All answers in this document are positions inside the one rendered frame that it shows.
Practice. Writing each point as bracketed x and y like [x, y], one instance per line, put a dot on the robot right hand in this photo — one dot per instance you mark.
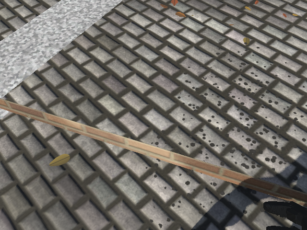
[290, 210]

